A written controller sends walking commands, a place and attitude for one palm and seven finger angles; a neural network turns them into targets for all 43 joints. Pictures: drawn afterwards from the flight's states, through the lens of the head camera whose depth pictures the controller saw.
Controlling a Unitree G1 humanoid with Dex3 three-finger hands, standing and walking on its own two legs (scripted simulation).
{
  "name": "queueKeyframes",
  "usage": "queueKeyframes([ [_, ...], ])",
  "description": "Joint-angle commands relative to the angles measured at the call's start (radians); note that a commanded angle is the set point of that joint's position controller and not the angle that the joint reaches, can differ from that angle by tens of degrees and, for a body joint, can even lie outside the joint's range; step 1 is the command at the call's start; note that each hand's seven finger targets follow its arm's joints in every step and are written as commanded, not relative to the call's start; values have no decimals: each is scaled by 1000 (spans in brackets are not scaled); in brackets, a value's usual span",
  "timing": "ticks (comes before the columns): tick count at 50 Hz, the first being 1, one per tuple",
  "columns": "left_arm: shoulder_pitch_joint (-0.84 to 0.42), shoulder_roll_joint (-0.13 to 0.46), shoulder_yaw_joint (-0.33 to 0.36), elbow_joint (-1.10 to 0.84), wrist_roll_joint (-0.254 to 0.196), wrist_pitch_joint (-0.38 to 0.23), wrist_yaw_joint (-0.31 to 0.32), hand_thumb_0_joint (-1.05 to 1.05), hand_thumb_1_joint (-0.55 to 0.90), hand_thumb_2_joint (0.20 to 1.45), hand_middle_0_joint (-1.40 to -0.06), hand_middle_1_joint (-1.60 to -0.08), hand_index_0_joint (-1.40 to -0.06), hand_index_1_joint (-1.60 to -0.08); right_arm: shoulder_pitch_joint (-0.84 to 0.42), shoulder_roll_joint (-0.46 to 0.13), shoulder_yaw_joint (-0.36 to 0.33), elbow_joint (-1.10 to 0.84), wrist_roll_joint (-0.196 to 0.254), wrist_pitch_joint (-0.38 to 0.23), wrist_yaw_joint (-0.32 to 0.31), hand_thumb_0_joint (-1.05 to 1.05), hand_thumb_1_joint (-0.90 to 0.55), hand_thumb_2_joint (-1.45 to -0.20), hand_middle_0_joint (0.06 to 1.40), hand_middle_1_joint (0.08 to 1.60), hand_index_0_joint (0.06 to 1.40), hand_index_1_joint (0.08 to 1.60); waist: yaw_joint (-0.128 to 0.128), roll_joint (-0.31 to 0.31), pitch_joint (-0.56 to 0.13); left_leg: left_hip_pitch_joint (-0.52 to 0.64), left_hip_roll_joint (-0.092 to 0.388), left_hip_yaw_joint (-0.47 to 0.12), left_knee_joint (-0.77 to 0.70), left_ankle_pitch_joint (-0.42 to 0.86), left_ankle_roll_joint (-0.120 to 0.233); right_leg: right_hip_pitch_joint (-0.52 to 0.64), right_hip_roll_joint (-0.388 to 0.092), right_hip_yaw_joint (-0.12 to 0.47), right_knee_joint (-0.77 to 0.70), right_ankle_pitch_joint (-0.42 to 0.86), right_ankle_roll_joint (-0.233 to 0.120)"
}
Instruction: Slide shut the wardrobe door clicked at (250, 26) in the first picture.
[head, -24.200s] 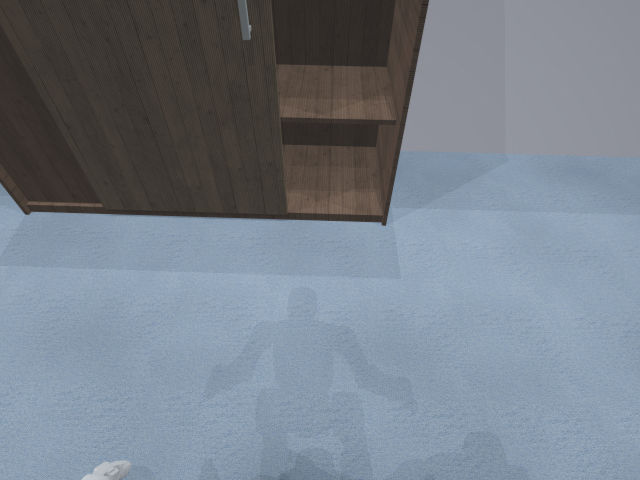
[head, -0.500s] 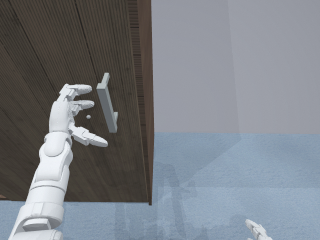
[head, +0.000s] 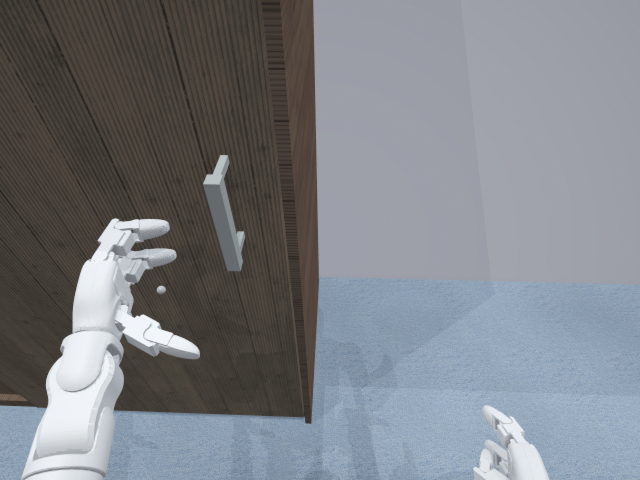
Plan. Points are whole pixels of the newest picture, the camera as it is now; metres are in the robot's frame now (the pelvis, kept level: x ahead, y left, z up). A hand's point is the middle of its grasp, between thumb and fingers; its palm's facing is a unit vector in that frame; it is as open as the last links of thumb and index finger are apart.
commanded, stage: slip the hand off the handle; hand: left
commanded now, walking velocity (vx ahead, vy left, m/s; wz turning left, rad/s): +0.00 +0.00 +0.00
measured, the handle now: (228, 216) +0.42 +0.17 +0.12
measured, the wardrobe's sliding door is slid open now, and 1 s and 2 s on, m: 0.00 0.00 0.00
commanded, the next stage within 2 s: draw the hand back to the body in 0.20 s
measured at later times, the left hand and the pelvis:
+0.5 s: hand (150, 316) +0.25 +0.21 +0.13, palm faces +0.07 -1.00 -0.05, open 14.7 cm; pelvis +0.00 -0.01 +0.00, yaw +1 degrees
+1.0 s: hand (96, 337) +0.21 +0.24 +0.15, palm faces +0.35 -0.90 -0.26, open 13.8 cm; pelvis +0.00 +0.00 +0.01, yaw +1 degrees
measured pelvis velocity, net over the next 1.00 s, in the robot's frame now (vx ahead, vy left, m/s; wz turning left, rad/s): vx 0.00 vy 0.00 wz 0.01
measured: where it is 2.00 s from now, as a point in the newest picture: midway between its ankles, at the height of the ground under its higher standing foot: outside the picture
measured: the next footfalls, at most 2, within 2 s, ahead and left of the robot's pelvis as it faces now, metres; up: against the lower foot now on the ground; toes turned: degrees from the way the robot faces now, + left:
none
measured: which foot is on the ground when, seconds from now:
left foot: down 0.00-1.00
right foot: down 0.00-1.00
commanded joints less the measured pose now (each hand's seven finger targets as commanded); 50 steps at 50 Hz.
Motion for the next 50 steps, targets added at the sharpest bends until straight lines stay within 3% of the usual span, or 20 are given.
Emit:
queueKeyframes([
  [1, -167, 144, 36, -277, -13, -50, -16, 0, -550, 200, -250, -1150, -250, -1150, -97, -109, -42, -160, 5, -70, -7, 0, -900, -900, 200, 300, 200, 300, -1, -13, -157, 115, -26, -45, -83, 184, 20, 5, 29, 18, -82, 198, -1],
  [10, -42, 169, 66, -416, -16, -41, -9, 0, -550, 200, -250, -1150, -250, -1150, -117, -98, -32, -177, -1, -80, -6, 0, -900, -900, 200, 300, 200, 300, 10, -15, -112, 101, -30, -44, -85, 167, 19, 13, 27, 19, -93, 170, 0],
  [13, -84, 149, 37, -434, -21, -46, -12, 0, -550, 200, -250, -1150, -250, -1150, -120, -97, -28, -171, 0, -91, -9, 0, -900, -900, 200, 300, 200, 300, -9, 9, -89, 105, -32, -49, -81, 133, 18, -22, 26, 21, -99, 134, 2],
  [16, -108, 158, 38, -389, -22, -44, -14, 0, -550, 200, -250, -1150, -250, -1150, -115, -103, -27, -159, 2, -98, -19, 0, -900, -900, 200, 300, 200, 300, -18, -11, -62, 87, -32, -55, -84, 78, 20, -42, 23, 27, -115, 65, 5],
  [17, -166, 111, 22, -350, -161, -15, -123, 0, -550, 200, -250, -1150, -250, -1150, -122, -121, -15, -150, 14, -115, -34, 0, -900, -900, 200, 300, 200, 300, -47, -32, -96, 115, -37, -63, -87, 53, 23, -2, 17, 31, -138, 71, 3],
  [18, -194, 198, 93, -360, -185, -4, -177, 0, -550, 200, -250, -1150, -250, -1150, -129, -123, -15, -148, 19, -128, -50, 0, -900, -900, 200, 300, 200, 300, -20, -15, -127, 118, -36, -61, -84, 65, 25, 34, 12, 42, -139, 95, 2],
  [19, -160, 244, 137, -355, -188, 12, -206, 0, -550, 200, -250, -1150, -250, -1150, -132, -121, -15, -153, 19, -136, -59, 0, -900, -900, 200, 300, 200, 300, -1, -10, -148, 118, -38, -62, -90, 88, 28, 52, 9, 40, -136, 117, 1],
  [20, -141, 246, 133, -350, -176, 27, -218, 0, -550, 200, -250, -1150, -250, -1150, -126, -119, -12, -158, 19, -141, -59, 0, -900, -900, 200, 300, 200, 300, 7, 14, -145, 122, -37, -64, -96, 104, 27, 57, 11, 36, -129, 131, 0],
  [25, 14, 206, 165, -355, -185, 63, -194, 0, -550, 200, -250, -1150, -250, -1150, -119, -110, -14, -176, 20, -164, -30, 0, -900, -900, 200, 300, 200, 300, 36, -16, -114, 107, -34, -62, -104, 172, 20, 73, 15, 11, -115, 205, 0],
  [26, 26, 189, 153, -361, -188, 70, -193, 0, -550, 200, -250, -1150, -250, -1150, -121, -108, -13, -179, 22, -166, -27, 0, -900, -900, 200, 300, 200, 300, 31, -33, -93, 97, -33, -60, -108, 163, 20, 59, 14, 8, -118, 198, 3],
  [30, 58, 227, 193, -422, -186, 86, -192, 0, -550, 200, -250, -1150, -250, -1150, -111, -118, -22, -182, 20, -173, -21, 0, -900, -900, 200, 300, 200, 300, 30, -40, -100, 103, -32, -53, -98, 182, 23, 67, 16, 11, -116, 216, 5],
  [33, 36, 219, 176, -498, -187, 85, -199, 0, -550, 200, -250, -1150, -250, -1150, -117, -117, -20, -188, 22, -183, -23, 0, -900, -900, 200, 300, 200, 300, 20, 18, -96, 124, -32, -59, -101, 162, 24, 43, 16, 13, -120, 188, 4],
  [36, 52, 221, 180, -507, -191, 85, -200, 0, -550, 200, -250, -1150, -250, -1150, -112, -120, -19, -173, 22, -194, -29, 0, -900, -900, 200, 300, 200, 300, 11, 3, -60, 123, -30, -64, -102, 141, 25, 23, 19, 10, -133, 160, 6],
  [41, 31, 230, 184, -517, -194, 97, -213, 0, -369, 287, -244, -1044, -244, -1044, -120, -123, -17, -161, 24, -206, -39, 0, -900, -900, 200, 300, 200, 300, 10, 27, -53, 134, -30, -77, -112, 114, 25, 21, 20, 7, -138, 120, 4],
  [42, 5, 325, 215, -637, -37, 35, -42, 0, -332, 305, -242, -1023, -242, -1023, -150, -115, -35, -180, -14, -189, -33, 0, -900, -900, 200, 300, 200, 300, 48, 42, 16, 107, -34, -61, -123, 114, 21, 25, 6, 56, -205, 118, -4],
  [43, 120, 228, 161, -558, -20, 26, 24, 0, -296, 322, -241, -1001, -241, -1001, -140, -102, -31, -172, -21, -180, -27, 0, -900, -900, 200, 300, 200, 300, 26, -7, 37, 113, -30, -56, -125, 93, 18, 15, -4, 43, -205, 95, -3],
  [44, 181, 188, 126, -543, 6, 14, 62, 0, -260, 340, -240, -980, -240, -980, -130, -99, -32, -167, -23, -161, -19, 0, -900, -900, 200, 300, 200, 300, 28, -30, 27, 125, -22, -58, -133, 98, 18, 30, -5, 36, -195, 96, -3],
  [45, 206, 180, 110, -559, 21, 0, 86, 0, -224, 357, -239, -959, -239, -959, -127, -102, -35, -168, -24, -147, -13, 0, -900, -900, 200, 300, 200, 300, 29, -35, 17, 134, -20, -57, -142, 111, 19, 50, -3, 37, -197, 109, -5],
  [48, 206, 208, 121, -622, 52, -32, 133, 0, -115, 410, -235, -895, -235, -895, -130, -99, -40, -172, -32, -116, -7, 0, -900, -900, 200, 300, 200, 300, 27, 32, -33, 169, -16, -48, -162, 121, 19, 91, -8, 42, -189, 125, -6],
  [50, 207, 231, 142, -618, 64, -44, 152, 0, -43, 445, -232, -853, -232, -853, -131, -101, -42, -165, -35, -101, -10, 0, -900, -900, 200, 300, 200, 300, 25, 11, -15, 175, -12, -48, -175, 125, 18, 99, -6, 41, -204, 122, -7],
])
